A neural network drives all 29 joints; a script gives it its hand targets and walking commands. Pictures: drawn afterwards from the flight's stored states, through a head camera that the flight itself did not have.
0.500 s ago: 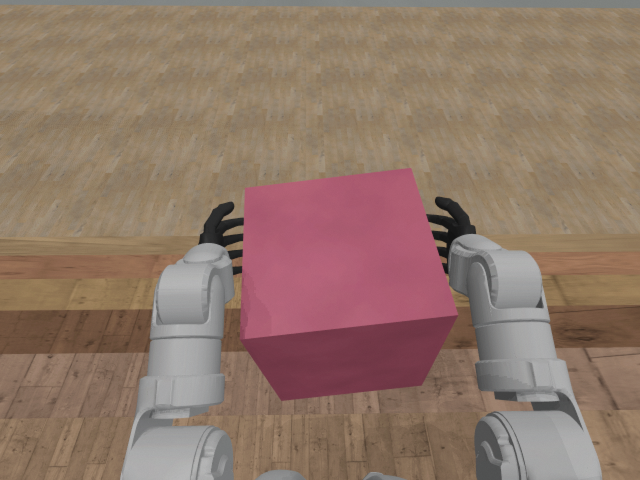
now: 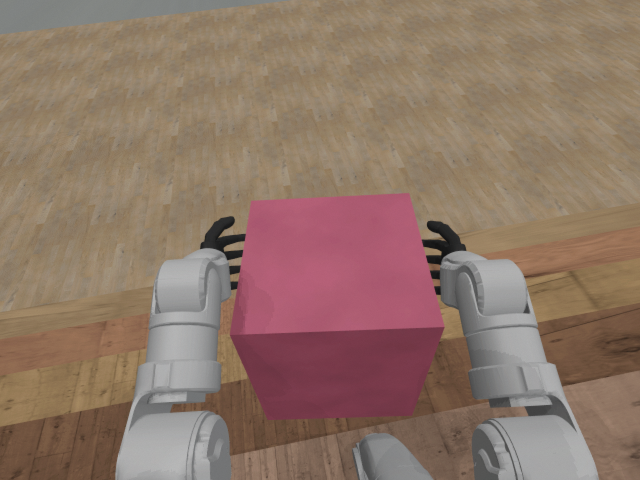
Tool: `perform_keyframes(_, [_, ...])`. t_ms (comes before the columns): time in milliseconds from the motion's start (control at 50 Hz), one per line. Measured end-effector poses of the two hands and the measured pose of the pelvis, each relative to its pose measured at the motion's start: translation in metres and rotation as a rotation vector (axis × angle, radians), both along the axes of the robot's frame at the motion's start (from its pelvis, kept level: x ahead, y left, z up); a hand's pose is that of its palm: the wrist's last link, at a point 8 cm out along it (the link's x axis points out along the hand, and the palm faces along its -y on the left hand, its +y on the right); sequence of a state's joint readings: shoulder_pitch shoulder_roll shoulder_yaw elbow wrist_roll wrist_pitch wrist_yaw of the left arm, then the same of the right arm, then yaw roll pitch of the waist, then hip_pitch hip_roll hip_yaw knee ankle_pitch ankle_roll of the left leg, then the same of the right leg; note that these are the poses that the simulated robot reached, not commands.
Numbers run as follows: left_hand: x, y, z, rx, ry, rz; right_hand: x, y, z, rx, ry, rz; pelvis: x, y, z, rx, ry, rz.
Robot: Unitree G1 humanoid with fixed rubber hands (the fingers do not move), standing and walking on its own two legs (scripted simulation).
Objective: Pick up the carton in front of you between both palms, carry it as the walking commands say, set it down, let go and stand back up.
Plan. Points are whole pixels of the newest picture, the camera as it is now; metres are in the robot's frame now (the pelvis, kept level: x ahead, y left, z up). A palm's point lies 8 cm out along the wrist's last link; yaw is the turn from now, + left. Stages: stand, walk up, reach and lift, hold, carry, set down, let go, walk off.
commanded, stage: carry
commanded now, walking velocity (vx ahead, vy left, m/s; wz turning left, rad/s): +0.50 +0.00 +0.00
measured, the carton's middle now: (334, 312) +0.33 -0.04 +0.00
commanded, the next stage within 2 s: none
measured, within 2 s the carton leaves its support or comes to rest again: neither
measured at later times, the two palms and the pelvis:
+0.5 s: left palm (229, 193) +0.74 +0.14 -0.11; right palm (356, 178) +0.76 -0.16 -0.13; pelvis +0.41 -0.05 -0.20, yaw -1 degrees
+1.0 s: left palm (254, 155) +1.20 +0.11 -0.34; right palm (337, 140) +1.22 -0.19 -0.34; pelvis +0.86 -0.06 -0.46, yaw -1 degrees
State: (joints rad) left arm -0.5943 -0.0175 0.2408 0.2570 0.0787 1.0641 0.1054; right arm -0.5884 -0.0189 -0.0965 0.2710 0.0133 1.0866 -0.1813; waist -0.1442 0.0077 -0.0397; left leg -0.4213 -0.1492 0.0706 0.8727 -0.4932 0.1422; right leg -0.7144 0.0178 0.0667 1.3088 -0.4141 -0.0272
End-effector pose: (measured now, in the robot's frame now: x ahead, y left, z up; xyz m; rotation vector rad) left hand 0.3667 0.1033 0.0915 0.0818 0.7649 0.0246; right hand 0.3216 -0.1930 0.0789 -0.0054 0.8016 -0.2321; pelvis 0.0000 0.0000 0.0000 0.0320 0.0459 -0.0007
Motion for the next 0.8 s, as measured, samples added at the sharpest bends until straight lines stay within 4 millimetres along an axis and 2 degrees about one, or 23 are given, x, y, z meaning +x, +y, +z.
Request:
perform_keyframes(40, [0.027, -0.003, -0.022, -0.008, 0.026, 0.002, 0.027, -0.004, -0.018, -0.004, 0.026, -0.001, 0.028, -0.002, -0.01, -0.006, 0.0, 0.003])
perform_keyframes(100, [0.071, -0.004, -0.049, -0.034, 0.016, 0.024, 0.079, -0.006, -0.036, -0.026, 0.017, 0.018, 0.074, -0.01, -0.032, -0.012, -0.005, 0.01])
perform_keyframes(160, [0.121, -0.003, -0.07, -0.045, -0.039, 0.05, 0.143, -0.006, -0.05, -0.043, -0.038, 0.049, 0.128, -0.021, -0.063, -0.004, -0.014, 0.004])
perform_keyframes(200, [0.155, 0.002, -0.082, -0.033, -0.094, 0.088, 0.191, -0.002, -0.063, -0.037, -0.093, 0.089, 0.168, -0.03, -0.093, 0.002, -0.038, -0.004])
perform_keyframes(240, [0.184, 0.011, -0.097, -0.013, -0.135, 0.139, 0.238, 0.007, -0.078, -0.023, -0.136, 0.138, 0.203, -0.037, -0.12, -0.02, -0.048, -0.011])
perform_keyframes(280, [0.209, 0.022, -0.117, -0.013, -0.125, 0.18, 0.276, 0.018, -0.097, -0.012, -0.127, 0.174, 0.235, -0.045, -0.139, -0.03, -0.038, -0.01])
perform_keyframes(360, [0.256, 0.034, -0.162, -0.025, -0.034, 0.229, 0.334, 0.032, -0.145, 0.0, -0.037, 0.202, 0.293, -0.054, -0.159, -0.054, -0.023, -0.002])
perform_keyframes(420, [0.3, 0.036, -0.186, -0.014, 0.009, 0.229, 0.375, 0.033, -0.176, 0.019, 0.006, 0.198, 0.339, -0.054, -0.172, -0.046, -0.015, -0.006])
perform_keyframes(500, [0.377, 0.033, -0.205, 0.019, -0.025, 0.2, 0.44, 0.03, -0.21, 0.041, -0.029, 0.171, 0.406, -0.045, -0.203, -0.048, -0.013, -0.014])
perform_keyframes(600, [0.494, 0.018, -0.236, 0.003, -0.129, 0.103, 0.527, 0.015, -0.241, 0.009, -0.136, 0.094, 0.506, -0.032, -0.268, -0.048, -0.043, 0.008])
perform_keyframes(660, [0.553, 0.001, -0.266, 0.003, -0.116, 0.048, 0.57, -0.001, -0.271, 0.0, -0.122, 0.042, 0.556, -0.025, -0.297, -0.028, -0.033, 0.014])
perform_keyframes(740, [0.614, -0.014, -0.315, -0.009, -0.017, 0.016, 0.623, -0.015, -0.314, 0.01, -0.026, 0.009, 0.619, -0.021, -0.317, -0.002, -0.016, 0.006])
perform_keyframes(800, [0.662, -0.018, -0.346, -0.024, 0.008, 0.019, 0.673, -0.019, -0.338, -0.012, 0.001, 0.014, 0.668, -0.025, -0.336, -0.012, -0.011, 0.018])
